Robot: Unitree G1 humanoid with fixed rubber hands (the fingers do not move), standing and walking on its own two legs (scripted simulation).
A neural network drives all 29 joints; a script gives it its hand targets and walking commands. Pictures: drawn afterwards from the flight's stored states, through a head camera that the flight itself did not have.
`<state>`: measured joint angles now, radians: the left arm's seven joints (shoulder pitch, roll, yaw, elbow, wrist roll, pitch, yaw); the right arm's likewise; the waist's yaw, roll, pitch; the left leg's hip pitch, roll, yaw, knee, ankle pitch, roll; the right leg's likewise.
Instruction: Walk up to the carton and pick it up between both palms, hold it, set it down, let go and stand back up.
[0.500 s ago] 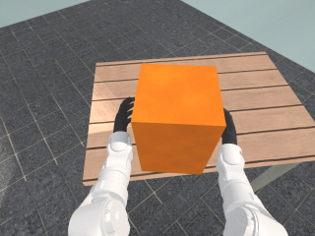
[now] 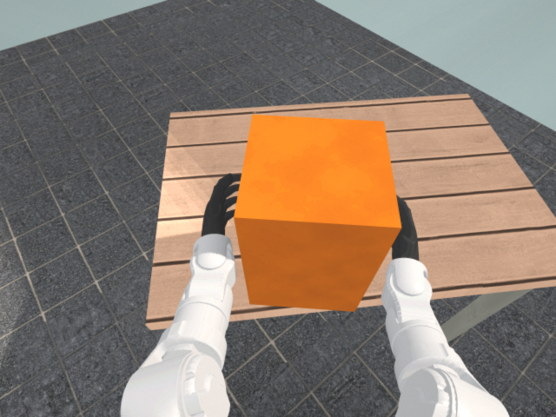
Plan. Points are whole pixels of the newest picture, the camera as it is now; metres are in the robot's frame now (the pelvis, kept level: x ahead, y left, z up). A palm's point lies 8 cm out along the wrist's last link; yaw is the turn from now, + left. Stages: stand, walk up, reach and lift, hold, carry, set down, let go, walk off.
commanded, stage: reach and lift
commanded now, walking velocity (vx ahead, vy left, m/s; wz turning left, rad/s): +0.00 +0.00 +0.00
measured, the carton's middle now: (308, 223) +0.42 -0.05 -0.01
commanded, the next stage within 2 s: none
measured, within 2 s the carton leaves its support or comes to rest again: leaves its support in 0.62 s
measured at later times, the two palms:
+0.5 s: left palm (215, 229) +0.40 +0.09 +0.03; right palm (400, 247) +0.36 -0.18 +0.01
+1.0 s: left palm (208, 231) +0.39 +0.10 +0.04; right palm (397, 244) +0.36 -0.18 +0.02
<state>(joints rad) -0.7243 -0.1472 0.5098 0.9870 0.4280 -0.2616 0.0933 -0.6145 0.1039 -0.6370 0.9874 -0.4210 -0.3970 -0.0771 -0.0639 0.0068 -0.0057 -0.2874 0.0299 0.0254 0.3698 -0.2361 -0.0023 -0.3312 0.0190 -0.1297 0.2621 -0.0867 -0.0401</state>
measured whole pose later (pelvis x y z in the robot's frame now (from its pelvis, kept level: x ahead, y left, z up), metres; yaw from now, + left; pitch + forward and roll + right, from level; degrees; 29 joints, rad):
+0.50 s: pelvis +0.00 -0.01 +0.00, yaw +0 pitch +12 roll -1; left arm -0.72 -0.12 0.47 1.04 0.39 -0.31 0.11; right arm -0.63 0.08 -0.61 1.07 -0.42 -0.48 -0.12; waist -0.05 0.02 -0.07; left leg -0.35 0.03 0.02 0.37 -0.22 -0.01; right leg -0.39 0.02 -0.14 0.25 -0.07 -0.05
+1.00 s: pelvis -0.02 -0.01 +0.00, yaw +1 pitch +14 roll -1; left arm -0.76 -0.07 0.40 1.12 0.30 -0.35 0.13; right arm -0.71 0.01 -0.51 1.27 -0.36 -0.56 -0.18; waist -0.05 0.01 -0.13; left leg -0.44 0.03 0.00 0.38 -0.19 -0.02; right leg -0.47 0.02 -0.16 0.26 -0.05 -0.06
